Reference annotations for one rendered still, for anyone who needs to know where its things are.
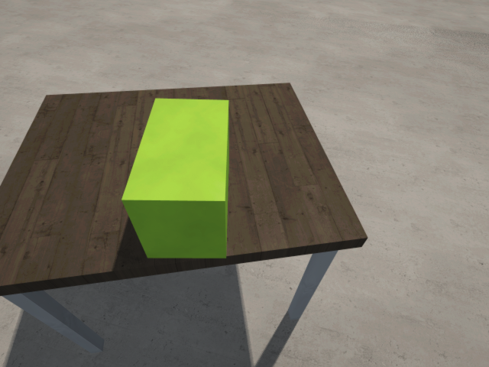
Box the table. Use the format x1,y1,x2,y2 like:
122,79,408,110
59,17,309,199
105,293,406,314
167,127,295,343
0,83,368,353

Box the carton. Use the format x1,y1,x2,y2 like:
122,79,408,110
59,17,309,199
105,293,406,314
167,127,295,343
121,99,229,258

